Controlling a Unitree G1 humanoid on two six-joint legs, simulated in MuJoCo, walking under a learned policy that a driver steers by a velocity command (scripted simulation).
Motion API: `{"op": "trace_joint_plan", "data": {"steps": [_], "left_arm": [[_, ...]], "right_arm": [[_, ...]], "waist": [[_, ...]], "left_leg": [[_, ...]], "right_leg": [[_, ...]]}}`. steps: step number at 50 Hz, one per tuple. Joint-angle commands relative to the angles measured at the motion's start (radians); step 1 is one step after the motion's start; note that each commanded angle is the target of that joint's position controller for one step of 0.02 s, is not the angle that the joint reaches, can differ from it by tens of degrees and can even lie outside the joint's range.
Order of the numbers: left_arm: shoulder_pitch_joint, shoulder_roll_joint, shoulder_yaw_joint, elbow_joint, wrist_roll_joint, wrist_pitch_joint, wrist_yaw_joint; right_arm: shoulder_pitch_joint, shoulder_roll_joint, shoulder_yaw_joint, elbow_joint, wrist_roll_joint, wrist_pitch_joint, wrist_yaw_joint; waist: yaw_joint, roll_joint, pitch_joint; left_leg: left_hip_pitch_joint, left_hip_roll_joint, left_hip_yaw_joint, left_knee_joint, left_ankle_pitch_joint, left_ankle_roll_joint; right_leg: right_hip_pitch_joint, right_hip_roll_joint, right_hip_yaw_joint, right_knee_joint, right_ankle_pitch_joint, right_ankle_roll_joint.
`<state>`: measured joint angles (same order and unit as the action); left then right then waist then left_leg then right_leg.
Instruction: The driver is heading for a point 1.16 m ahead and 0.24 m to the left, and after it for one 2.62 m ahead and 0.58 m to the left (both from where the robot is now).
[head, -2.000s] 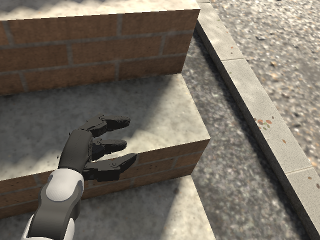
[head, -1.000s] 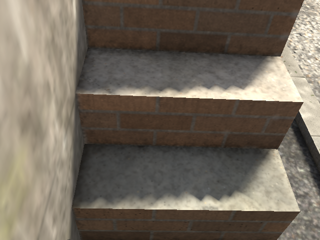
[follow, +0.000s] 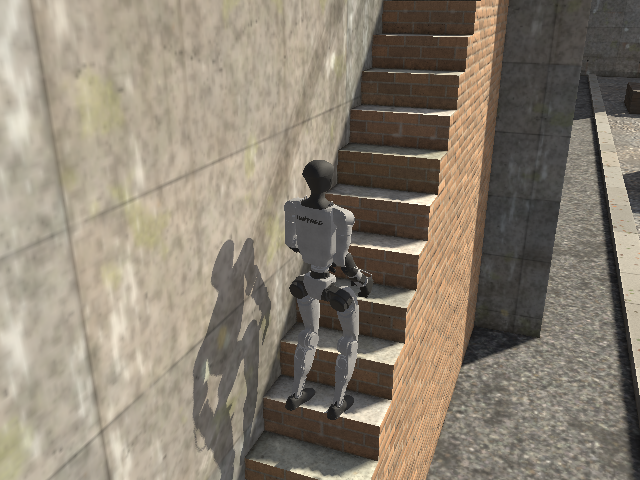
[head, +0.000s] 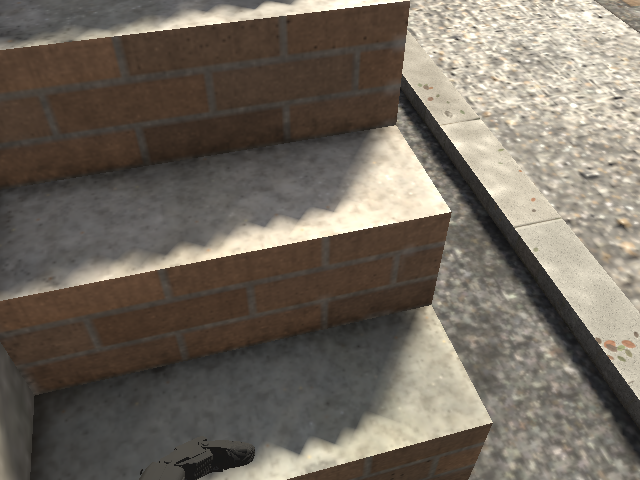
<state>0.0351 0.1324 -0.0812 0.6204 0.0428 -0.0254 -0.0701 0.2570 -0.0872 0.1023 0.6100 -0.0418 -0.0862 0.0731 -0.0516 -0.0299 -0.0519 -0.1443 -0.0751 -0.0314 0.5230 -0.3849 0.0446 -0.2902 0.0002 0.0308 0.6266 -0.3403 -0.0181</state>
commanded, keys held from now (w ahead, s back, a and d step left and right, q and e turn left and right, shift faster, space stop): w+q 0.74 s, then w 0.16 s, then w+e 0.10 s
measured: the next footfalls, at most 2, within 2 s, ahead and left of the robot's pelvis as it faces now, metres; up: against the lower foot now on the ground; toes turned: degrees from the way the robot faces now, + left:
right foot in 1.04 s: +0.09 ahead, -0.17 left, +0.00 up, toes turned +23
right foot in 1.62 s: +0.06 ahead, -0.18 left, +0.00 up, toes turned +11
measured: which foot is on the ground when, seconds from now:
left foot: down 0.00-1.00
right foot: down 0.00-0.84, up 0.86-1.00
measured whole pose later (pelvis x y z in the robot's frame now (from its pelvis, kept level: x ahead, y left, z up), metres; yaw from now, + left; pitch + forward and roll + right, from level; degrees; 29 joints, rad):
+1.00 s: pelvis +0.03 -0.02 +0.00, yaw +27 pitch +8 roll +1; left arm 0.09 0.17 0.01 0.73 0.02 0.00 -0.05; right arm 0.31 -0.17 0.00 0.73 0.03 -0.06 0.09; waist -0.04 0.01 -0.14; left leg -0.44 -0.10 -0.15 0.62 -0.29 0.02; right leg -0.58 -0.11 -0.01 1.11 -0.51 0.09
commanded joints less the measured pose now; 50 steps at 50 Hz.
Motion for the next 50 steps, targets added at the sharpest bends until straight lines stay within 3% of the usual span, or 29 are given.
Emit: {"op": "trace_joint_plan", "data": {"steps": [1,3,4,7,11,12,15,17,18,19,20,22,25,29,33,34,37,38,39,41,42,43,44,45,46,47,48,49,50], "left_arm": [[-0.001,0.127,0.044,-0.048,-0.007,-0.025,0.001],[0.008,0.170,0.069,-0.033,0.002,-0.029,0.001],[0.015,0.177,0.077,-0.036,0.009,-0.029,0.002],[-0.051,0.164,0.088,-0.044,-0.030,-0.061,0.018],[-0.020,0.210,0.115,-0.047,-0.028,-0.072,0.036],[0.092,0.255,0.141,-0.032,-0.002,-0.057,0.054],[0.128,0.281,0.148,0.010,-0.002,-0.054,0.065],[0.032,0.266,0.142,0.008,-0.013,-0.041,0.057],[-0.035,0.224,0.118,0.010,-0.034,-0.036,0.057],[-0.078,0.226,0.124,0.024,-0.052,-0.039,0.051],[-0.030,0.251,0.136,0.044,-0.037,-0.038,0.049],[0.057,0.349,0.185,0.076,-0.008,-0.047,0.082],[0.065,0.313,0.180,0.082,-0.002,-0.053,0.101],[0.015,0.269,0.175,0.037,-0.018,-0.045,0.101],[0.074,0.200,0.142,0.051,-0.022,-0.052,0.086],[0.100,0.207,0.145,0.066,0.001,-0.050,0.093],[0.174,0.248,0.174,0.110,0.019,-0.018,0.099],[0.139,0.240,0.175,0.116,0.031,-0.005,0.091],[0.103,0.205,0.168,0.101,0.020,0.006,0.081],[0.031,0.153,0.152,0.074,0.000,0.016,0.066],[-0.048,0.085,0.119,0.034,-0.034,-0.004,0.083],[-0.011,0.153,0.141,0.052,-0.032,0.012,0.062],[-0.005,0.127,0.125,0.046,-0.027,0.019,0.043],[0.000,0.134,0.120,0.065,-0.026,0.037,0.033],[0.026,0.143,0.132,0.034,-0.012,0.047,0.035],[0.040,0.105,0.114,0.030,-0.007,0.037,0.037],[0.055,0.041,0.091,0.017,0.001,0.016,0.029],[0.114,-0.046,0.057,0.062,-0.029,0.002,0.001],[0.178,-0.032,0.057,0.143,-0.042,-0.005,-0.010]], "right_arm": [[-0.040,-0.117,-0.046,-0.084,-0.014,-0.036,0.013],[-0.014,-0.136,-0.063,-0.056,-0.004,-0.037,0.017],[-0.011,-0.138,-0.066,-0.043,-0.017,-0.030,0.026],[-0.040,-0.120,-0.082,-0.048,-0.003,-0.013,0.056],[0.019,-0.156,-0.092,-0.019,-0.024,0.009,0.074],[0.020,-0.190,-0.099,-0.006,-0.023,0.017,0.079],[0.031,-0.179,-0.104,0.007,-0.004,0.017,0.063],[0.096,-0.130,-0.085,0.014,0.005,0.028,0.072],[0.108,-0.105,-0.071,0.018,0.013,0.032,0.083],[0.092,-0.085,-0.063,0.004,0.034,0.033,0.088],[0.101,-0.115,-0.065,0.013,0.038,0.034,0.091],[0.137,-0.216,-0.111,-0.011,0.043,0.038,0.073],[0.178,-0.225,-0.135,-0.013,0.036,0.034,0.058],[0.222,-0.232,-0.146,0.002,0.050,0.044,0.064],[0.160,-0.246,-0.152,0.027,0.039,0.080,0.079],[0.184,-0.257,-0.155,0.033,0.047,0.090,0.072],[0.251,-0.172,-0.131,0.069,0.047,0.080,0.062],[0.234,-0.153,-0.126,0.075,0.059,0.078,0.062],[0.235,-0.139,-0.122,0.080,0.072,0.080,0.059],[0.240,-0.129,-0.117,0.092,0.076,0.091,0.042],[0.167,-0.195,-0.157,0.097,0.054,0.025,-0.125],[0.259,-0.177,-0.126,0.091,0.052,0.048,-0.021],[0.270,-0.227,-0.145,0.103,0.038,0.030,0.019],[0.283,-0.213,-0.145,0.119,0.049,0.026,0.036],[0.146,-0.178,-0.130,0.080,0.058,0.015,0.030],[0.005,-0.115,-0.099,0.037,0.074,0.003,0.025],[-0.155,-0.106,-0.080,-0.016,0.085,-0.008,0.018],[-0.206,-0.144,-0.089,-0.007,0.086,0.002,0.027],[-0.140,-0.199,-0.115,0.027,0.058,0.024,0.050]], "waist": [[0.035,0.053,-0.105],[0.051,0.080,-0.083],[0.056,0.065,-0.083],[0.040,0.056,-0.008],[0.045,0.007,-0.061],[0.099,0.020,-0.110],[0.075,-0.052,-0.085],[0.000,-0.039,-0.019],[-0.037,-0.012,-0.009],[-0.046,-0.036,-0.004],[-0.003,-0.048,-0.011],[0.059,-0.045,-0.040],[0.038,0.022,-0.047],[0.017,0.095,-0.067],[0.030,0.056,-0.119],[0.028,0.027,-0.173],[0.029,0.011,-0.187],[0.020,0.004,-0.157],[0.018,0.044,-0.142],[0.016,0.072,-0.161],[-0.015,0.233,-0.107],[-0.045,0.245,-0.215],[-0.059,0.242,-0.208],[-0.083,0.211,-0.258],[-0.012,0.108,-0.248],[0.040,0.015,-0.228],[0.121,-0.025,-0.161],[0.163,0.007,-0.121],[0.139,0.014,-0.061]], "left_leg": [[0.100,0.146,-0.199,-0.001,0.880,0.079],[0.027,0.133,-0.207,0.038,0.869,0.067],[-0.005,0.125,-0.212,0.071,0.852,0.079],[-0.114,0.114,-0.229,0.040,0.590,0.095],[-0.203,0.071,-0.178,0.099,0.380,0.048],[-0.271,0.058,-0.191,0.208,0.435,0.013],[-0.342,0.054,-0.129,0.361,0.037,-0.014],[-0.280,0.097,-0.084,0.230,-0.035,-0.009],[-0.181,0.116,-0.093,0.059,-0.023,-0.018],[-0.153,0.097,-0.085,0.005,0.133,-0.011],[-0.177,0.074,-0.088,0.031,0.233,0.011],[-0.297,0.057,-0.105,0.043,0.215,0.086],[-0.344,0.100,-0.214,-0.020,0.108,0.171],[-0.282,0.136,-0.349,-0.048,0.299,0.229],[-0.313,0.105,-0.302,-0.058,0.634,0.232],[-0.292,0.086,-0.286,-0.030,0.699,0.229],[-0.355,0.037,-0.183,0.063,0.666,0.174],[-0.358,0.030,-0.178,0.053,0.582,0.179],[-0.362,0.017,-0.164,0.062,0.600,0.164],[-0.314,0.027,-0.189,0.060,0.713,0.148],[-0.073,0.116,-0.343,-0.143,0.814,0.146],[-0.044,0.177,-0.326,0.039,1.309,0.225],[0.020,0.297,-0.437,0.066,1.491,0.282],[-0.082,0.368,-0.476,0.112,1.504,0.305],[-0.107,0.340,-0.393,0.132,1.301,0.235],[-0.153,0.273,-0.308,0.136,1.117,0.155],[-0.231,0.160,-0.189,0.100,0.965,0.070],[-0.359,0.095,-0.143,0.059,0.906,0.061],[-0.417,0.106,-0.160,0.009,0.833,0.087]], "right_leg": [[0.091,-0.074,0.068,-0.019,0.454,-0.089],[0.136,-0.084,0.064,-0.015,0.463,-0.092],[0.166,-0.080,0.066,-0.024,0.468,-0.101],[0.146,-0.101,0.049,-0.019,0.402,-0.079],[0.263,-0.135,0.071,-0.042,0.593,-0.146],[0.379,-0.186,0.142,-0.080,0.757,-0.216],[0.337,-0.353,0.225,-0.153,0.839,-0.322],[0.204,-0.356,0.136,-0.150,0.930,-0.277],[0.143,-0.333,0.113,-0.147,0.893,-0.227],[0.113,-0.284,0.073,-0.135,0.768,-0.175],[0.137,-0.242,0.030,-0.132,0.639,-0.138],[0.221,-0.199,-0.064,-0.041,0.504,-0.138],[0.180,-0.187,-0.108,-0.003,0.379,-0.131],[0.056,-0.130,-0.168,0.085,0.310,-0.058],[0.175,-0.096,-0.182,-0.020,0.381,-0.031],[0.238,-0.101,-0.187,-0.021,0.490,-0.030],[0.315,-0.182,-0.178,0.013,0.807,-0.117],[0.256,-0.176,-0.198,0.027,0.777,-0.117],[0.217,-0.192,-0.195,0.046,0.820,-0.120],[0.113,-0.219,-0.198,0.116,0.794,-0.109],[0.003,-0.081,-0.270,0.318,0.578,-0.042],[-0.198,-0.095,-0.210,0.446,-0.021,0.028],[-0.374,-0.090,-0.097,0.735,-0.349,0.070],[-0.392,-0.109,0.037,1.019,-0.428,0.073],[-0.446,-0.129,0.094,0.954,-0.422,0.072],[-0.435,-0.149,0.089,0.780,-0.382,0.087],[-0.325,-0.154,0.002,0.447,-0.348,0.120],[-0.102,-0.096,-0.106,0.259,-0.115,0.160],[0.018,-0.057,-0.131,0.249,0.114,0.158]]}}
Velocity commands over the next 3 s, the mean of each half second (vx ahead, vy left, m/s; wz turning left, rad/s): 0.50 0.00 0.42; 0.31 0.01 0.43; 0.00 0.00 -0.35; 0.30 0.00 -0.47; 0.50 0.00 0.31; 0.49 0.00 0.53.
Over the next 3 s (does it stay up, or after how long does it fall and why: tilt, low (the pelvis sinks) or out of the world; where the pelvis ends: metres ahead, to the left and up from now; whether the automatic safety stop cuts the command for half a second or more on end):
stays up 0.16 0.02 0.14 its command is cut before an obstacle after 0.8 s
